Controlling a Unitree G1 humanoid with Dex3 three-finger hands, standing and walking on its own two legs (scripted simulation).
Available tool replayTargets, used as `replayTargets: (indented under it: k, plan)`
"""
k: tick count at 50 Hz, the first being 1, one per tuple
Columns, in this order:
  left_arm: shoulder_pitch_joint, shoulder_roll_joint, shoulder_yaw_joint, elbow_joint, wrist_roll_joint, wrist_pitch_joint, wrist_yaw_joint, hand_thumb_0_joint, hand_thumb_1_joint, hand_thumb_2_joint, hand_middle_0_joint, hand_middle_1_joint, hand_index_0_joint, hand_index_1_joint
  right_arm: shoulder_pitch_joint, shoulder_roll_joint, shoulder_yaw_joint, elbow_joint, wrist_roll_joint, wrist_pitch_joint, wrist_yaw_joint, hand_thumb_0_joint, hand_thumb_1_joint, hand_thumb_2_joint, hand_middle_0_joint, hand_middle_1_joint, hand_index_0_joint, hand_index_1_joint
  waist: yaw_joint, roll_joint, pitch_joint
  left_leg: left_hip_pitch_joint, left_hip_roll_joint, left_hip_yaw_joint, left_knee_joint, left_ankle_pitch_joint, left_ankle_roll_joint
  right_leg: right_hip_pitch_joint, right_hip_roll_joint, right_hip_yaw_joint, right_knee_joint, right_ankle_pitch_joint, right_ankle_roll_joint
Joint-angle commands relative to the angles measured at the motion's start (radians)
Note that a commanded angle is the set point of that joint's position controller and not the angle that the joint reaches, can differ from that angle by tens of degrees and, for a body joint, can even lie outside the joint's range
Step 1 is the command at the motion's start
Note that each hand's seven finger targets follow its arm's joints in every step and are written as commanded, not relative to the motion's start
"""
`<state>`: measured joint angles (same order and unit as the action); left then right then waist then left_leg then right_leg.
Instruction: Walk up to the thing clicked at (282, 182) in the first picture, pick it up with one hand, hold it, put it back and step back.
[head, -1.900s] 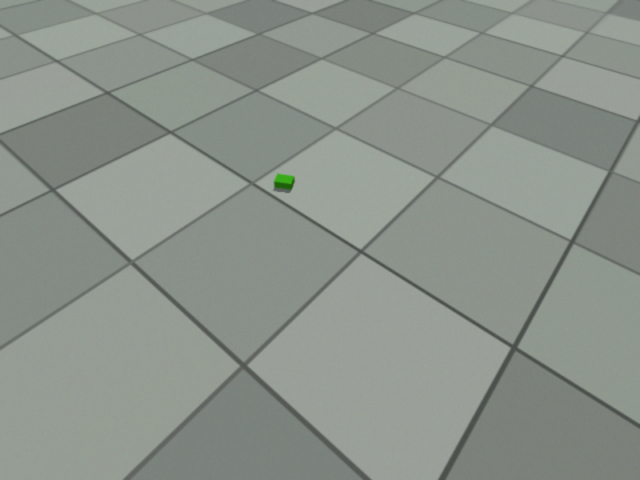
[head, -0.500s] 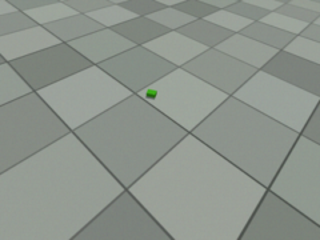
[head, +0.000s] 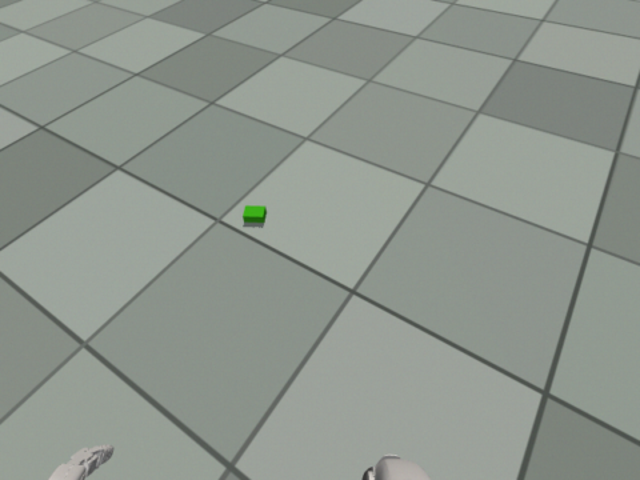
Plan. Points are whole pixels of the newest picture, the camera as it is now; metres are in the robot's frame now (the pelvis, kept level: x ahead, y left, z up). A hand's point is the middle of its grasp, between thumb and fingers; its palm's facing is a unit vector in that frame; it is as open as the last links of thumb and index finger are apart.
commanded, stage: walk up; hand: left
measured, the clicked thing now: (254, 214) +1.21 +0.26 -0.73
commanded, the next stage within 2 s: none
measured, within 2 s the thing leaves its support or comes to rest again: neither
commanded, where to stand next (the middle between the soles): +0.83 +0.01 m, yaw +1 degrees
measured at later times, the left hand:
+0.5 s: hand (135, 404) +0.27 +0.29 -0.15, palm faces +0.01 -0.94 -0.35, open 7.4 cm
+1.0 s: hand (191, 240) +0.55 +0.23 -0.10, palm faces -0.01 -0.90 -0.44, open 7.4 cm
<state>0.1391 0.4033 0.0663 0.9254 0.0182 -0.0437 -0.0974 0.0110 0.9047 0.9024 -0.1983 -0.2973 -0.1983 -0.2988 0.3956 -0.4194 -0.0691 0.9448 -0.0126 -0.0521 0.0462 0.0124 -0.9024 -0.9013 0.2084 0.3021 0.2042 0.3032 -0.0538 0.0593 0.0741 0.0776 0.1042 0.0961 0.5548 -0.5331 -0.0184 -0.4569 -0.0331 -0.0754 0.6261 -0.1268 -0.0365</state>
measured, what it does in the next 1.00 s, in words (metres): walks ahead: left foot, then right foot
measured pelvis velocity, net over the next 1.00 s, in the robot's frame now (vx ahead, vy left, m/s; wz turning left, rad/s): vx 0.47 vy -0.05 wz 0.00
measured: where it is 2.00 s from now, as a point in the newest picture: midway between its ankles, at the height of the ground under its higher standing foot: (320, 301)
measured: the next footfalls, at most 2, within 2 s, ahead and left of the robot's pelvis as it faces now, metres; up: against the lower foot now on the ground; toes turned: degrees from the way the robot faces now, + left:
left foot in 0.44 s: +0.40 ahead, +0.13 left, +0.00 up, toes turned +7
right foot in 0.90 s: +0.58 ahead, -0.15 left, +0.00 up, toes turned -5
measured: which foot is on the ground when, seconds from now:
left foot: down 0.00-0.00, up 0.02-0.42, down 0.44-0.92, up 0.94-1.00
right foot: down 0.00-0.48, up 0.50-0.88, down 0.90-1.00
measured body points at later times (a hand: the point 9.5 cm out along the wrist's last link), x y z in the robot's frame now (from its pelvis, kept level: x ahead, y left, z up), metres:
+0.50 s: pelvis +0.26 +0.01 +0.00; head +0.29 +0.03 +0.45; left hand +0.27 +0.34 -0.12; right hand +0.38 -0.31 -0.08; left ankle +0.36 +0.12 -0.71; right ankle +0.13 -0.11 -0.69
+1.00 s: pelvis +0.47 -0.05 +0.01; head +0.48 -0.08 +0.46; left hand +0.55 +0.28 -0.07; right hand +0.51 -0.37 -0.13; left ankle +0.39 +0.10 -0.65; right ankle +0.54 -0.15 -0.71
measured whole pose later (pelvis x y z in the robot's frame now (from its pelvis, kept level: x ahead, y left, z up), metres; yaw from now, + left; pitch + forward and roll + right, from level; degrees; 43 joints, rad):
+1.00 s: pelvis +0.47 -0.05 +0.01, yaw +0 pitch -3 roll +1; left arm 0.27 0.40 0.06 0.85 0.01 -0.09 -0.05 0.01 0.90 0.90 -0.20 -0.30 -0.20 -0.30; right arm 0.34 -0.44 -0.05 0.87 0.00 -0.02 0.05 0.01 -0.91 -0.90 0.20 0.30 0.20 0.30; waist 0.00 0.06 0.08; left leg -0.29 0.04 0.00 1.05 -0.47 0.03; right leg -0.37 -0.05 -0.07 0.67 -0.25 -0.04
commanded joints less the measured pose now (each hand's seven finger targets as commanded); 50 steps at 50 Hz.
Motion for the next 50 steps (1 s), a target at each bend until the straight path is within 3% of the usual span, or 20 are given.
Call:
replayTargets:
  k: [1, 2, 5, 8, 13, 19, 22, 23, 24, 25, 29, 36, 40, 43, 44, 45, 46, 47, 48, 50]
  plan:
    - [0.309, 0.379, 0.118, -0.03, -0.019, -0.036, 0.049, 0.0, 0.9, 0.9, -0.2, -0.3, -0.2, -0.3, 0.037, -0.215, -0.036, -0.136, 0.017, -0.032, -0.028, 0.0, -0.9, -0.9, 0.2, 0.3, 0.2, 0.3, 0.187, -0.346, -0.253, -0.697, -0.116, -0.086, 0.667, -0.007, 0.069, 0.767, -0.388, 0.739, -0.316, -0.255, -0.222]
    - [0.247, 0.371, 0.116, -0.054, -0.033, -0.035, 0.056, 0.0, 0.9, 0.9, -0.2, -0.3, -0.2, -0.3, -0.018, -0.249, -0.042, -0.127, 0.01, -0.031, -0.035, 0.0, -0.9, -0.9, 0.2, 0.3, 0.2, 0.3, 0.178, -0.275, -0.189, -0.708, -0.066, -0.13, 0.741, 0.028, 0.067, 0.657, -0.401, 0.737, -0.343, -0.252, -0.257]
    - [0.131, 0.268, 0.078, -0.089, -0.035, -0.045, 0.07, 0.0, 0.9, 0.9, -0.2, -0.3, -0.2, -0.3, -0.041, -0.198, -0.031, -0.103, 0.031, -0.029, -0.021, 0.0, -0.9, -0.9, 0.2, 0.3, 0.2, 0.3, 0.101, -0.172, -0.051, -0.612, -0.01, -0.175, 0.67, 0.195, 0.082, 0.354, -0.264, 0.364, -0.347, -0.033, -0.185]
    - [0.114, 0.233, 0.064, -0.107, -0.027, -0.062, 0.067, 0.0, 0.9, 0.9, -0.2, -0.3, -0.2, -0.3, 0.002, -0.171, -0.038, -0.096, 0.01, -0.015, -0.001, 0.0, -0.9, -0.9, 0.2, 0.3, 0.2, 0.3, 0.064, -0.167, -0.021, -0.567, -0.014, -0.157, 0.559, 0.282, 0.062, 0.264, -0.199, 0.222, -0.362, 0.059, -0.16]
    - [0.093, 0.256, 0.068, -0.153, -0.012, -0.08, 0.06, 0.0, 0.9, 0.9, -0.2, -0.3, -0.2, -0.3, -0.136, -0.169, -0.049, -0.15, -0.003, -0.004, 0.03, 0.0, -0.9, -0.9, 0.2, 0.3, 0.2, 0.3, 0.067, -0.15, 0.047, -0.624, 0.008, -0.104, 0.268, 0.356, 0.008, 0.217, -0.196, 0.145, -0.445, -0.13, -0.178]
    - [0.164, 0.273, 0.066, -0.136, -0.009, -0.064, 0.057, 0.0, 0.9, 0.9, -0.2, -0.3, -0.2, -0.3, -0.224, -0.154, -0.054, -0.176, -0.01, -0.028, 0.041, 0.0, -0.9, -0.9, 0.2, 0.3, 0.2, 0.3, 0.094, -0.138, -0.029, -0.435, -0.025, -0.034, 0.017, 0.442, 0.048, 0.294, -0.197, 0.109, -0.303, 0.03, -0.143]
    - [0.183, 0.241, 0.043, -0.154, -0.011, -0.058, 0.065, 0.0, 0.9, 0.9, -0.2, -0.3, -0.2, -0.3, -0.045, -0.219, -0.08, -0.127, -0.026, -0.035, 0.023, 0.0, -0.9, -0.9, 0.2, 0.3, 0.2, 0.3, -0.008, 0.014, -0.131, -0.115, -0.066, -0.027, -0.019, 0.343, 0.104, 0.191, -0.137, 0.051, 0.018, 0.18, -0.106]
    - [0.233, 0.183, 0.02, -0.155, -0.021, -0.055, 0.069, 0.0, 0.9, 0.9, -0.2, -0.3, -0.2, -0.3, 0.068, -0.274, -0.101, -0.107, -0.043, -0.041, 0.011, 0.0, -0.9, -0.9, 0.2, 0.3, 0.2, 0.3, -0.053, 0.168, -0.202, 0.049, 0.05, -0.211, -0.093, 0.186, 0.166, 0.039, -0.055, -0.01, 0.294, 0.1, -0.063]
    - [0.294, 0.117, 0.006, -0.16, -0.034, -0.05, 0.071, 0.0, 0.9, 0.9, -0.2, -0.3, -0.2, -0.3, 0.094, -0.337, -0.115, -0.138, -0.046, -0.046, -0.001, 0.0, -0.9, -0.9, 0.2, 0.3, 0.2, 0.3, -0.041, 0.307, -0.264, 0.21, 0.301, -0.677, -0.175, 0.114, 0.247, -0.196, 0.105, 0.032, 0.51, -0.403, -0.011]
    - [0.272, 0.247, 0.032, -0.134, -0.032, -0.038, 0.088, 0.0, 0.9, 0.9, -0.2, -0.3, -0.2, -0.3, 0.068, -0.348, -0.121, -0.145, -0.002, -0.042, -0.003, 0.0, -0.9, -0.9, 0.2, 0.3, 0.2, 0.3, -0.046, 0.176, -0.259, 0.185, 0.346, -0.782, -0.237, 0.099, 0.332, -0.226, 0.047, 0.123, 0.594, -0.43, -0.032]
    - [0.249, 0.222, 0.023, -0.107, -0.038, -0.045, 0.077, 0.0, 0.9, 0.9, -0.2, -0.3, -0.2, -0.3, -0.049, -0.223, -0.061, -0.172, 0.024, -0.046, -0.023, 0.0, -0.9, -0.9, 0.2, 0.3, 0.2, 0.3, 0.026, 0.038, -0.087, -0.11, 0.199, -0.284, -0.217, 0.706, 0.203, -0.105, -0.015, 0.197, 0.53, -0.234, -0.015]
    - [0.164, 0.186, 0.031, -0.139, -0.018, -0.025, 0.032, 0.0, 0.9, 0.9, -0.2, -0.3, -0.2, -0.3, -0.094, -0.248, -0.065, -0.206, 0.008, -0.059, -0.014, 0.0, -0.9, -0.9, 0.2, 0.3, 0.2, 0.3, 0.032, 0.101, 0.027, -0.255, 0.163, -0.136, -0.312, 0.444, 0.252, -0.079, -0.08, 0.076, 0.198, -0.115, 0.042]
    - [0.14, 0.176, 0.043, -0.128, -0.012, -0.039, 0.024, 0.0, 0.9, 0.9, -0.2, -0.3, -0.2, -0.3, -0.116, -0.255, -0.064, -0.216, 0.011, -0.052, -0.004, 0.0, -0.9, -0.9, 0.2, 0.3, 0.2, 0.3, 0.045, 0.102, 0.0, -0.327, 0.146, -0.112, -0.25, 0.375, 0.221, 0.089, -0.061, 0.033, 0.015, 0.003, 0.022]
    - [0.248, 0.208, 0.067, -0.078, -0.008, -0.048, 0.035, 0.0, 0.9, 0.9, -0.2, -0.3, -0.2, -0.3, -0.142, -0.234, -0.056, -0.233, 0.013, -0.038, -0.003, 0.0, -0.9, -0.9, 0.2, 0.3, 0.2, 0.3, 0.113, -0.003, -0.068, -0.414, 0.119, -0.106, -0.083, 0.23, 0.179, 0.335, -0.017, 0.011, -0.049, 0.011, 0.009]
    - [0.311, 0.246, 0.086, -0.057, -0.006, -0.056, 0.045, 0.0, 0.9, 0.9, -0.2, -0.3, -0.2, -0.3, -0.104, -0.192, -0.04, -0.23, 0.009, -0.035, -0.003, 0.0, -0.9, -0.9, 0.2, 0.3, 0.2, 0.3, 0.144, -0.114, -0.124, -0.466, 0.07, -0.071, 0.1, 0.252, 0.152, 0.471, -0.015, 0.047, -0.065, -0.061, -0.004]
    - [0.376, 0.307, 0.107, -0.055, 0.002, -0.065, 0.059, 0.0, 0.9, 0.9, -0.2, -0.3, -0.2, -0.3, -0.04, -0.131, -0.018, -0.228, 0.011, -0.033, -0.001, 0.0, -0.9, -0.9, 0.2, 0.3, 0.2, 0.3, 0.169, -0.334, -0.164, -0.559, -0.036, 0.015, 0.372, 0.169, 0.117, 0.545, -0.13, 0.232, -0.219, -0.315, -0.031]
    - [0.366, 0.363, 0.11, -0.087, 0.0, -0.073, 0.07, 0.0, 0.9, 0.9, -0.2, -0.3, -0.2, -0.3, 0.001, -0.111, -0.007, -0.224, 0.011, -0.022, 0.0, 0.0, -0.9, -0.9, 0.2, 0.3, 0.2, 0.3, 0.144, -0.383, -0.122, -0.706, -0.134, -0.042, 0.559, 0.01, 0.066, 0.529, -0.35, 0.638, -0.366, -0.416, -0.098]
    - [0.323, 0.37, 0.101, -0.099, -0.016, -0.069, 0.071, 0.0, 0.9, 0.9, -0.2, -0.3, -0.2, -0.3, -0.032, -0.208, -0.032, -0.207, 0.007, -0.009, -0.011, 0.0, -0.9, -0.9, 0.2, 0.3, 0.2, 0.3, 0.146, -0.255, -0.07, -0.715, -0.095, -0.116, 0.628, 0.015, 0.054, 0.449, -0.404, 0.729, -0.413, -0.463, -0.164]
    - [0.272, 0.363, 0.095, -0.119, -0.02, -0.066, 0.074, 0.0, 0.9, 0.9, -0.2, -0.3, -0.2, -0.3, -0.053, -0.233, -0.039, -0.196, 0.007, -0.006, -0.017, 0.0, -0.9, -0.9, 0.2, 0.3, 0.2, 0.3, 0.132, -0.241, -0.034, -0.733, -0.062, -0.143, 0.648, 0.041, 0.054, 0.391, -0.399, 0.731, -0.422, -0.452, -0.19]
    - [0.211, 0.304, 0.079, -0.127, -0.021, -0.07, 0.081, 0.0, 0.9, 0.9, -0.2, -0.3, -0.2, -0.3, -0.065, -0.217, -0.039, -0.159, 0.023, -0.003, -0.011, 0.0, -0.9, -0.9, 0.2, 0.3, 0.2, 0.3, 0.101, -0.182, 0.017, -0.692, -0.031, -0.207, 0.616, 0.143, 0.058, 0.295, -0.305, 0.488, -0.411, -0.293, -0.139]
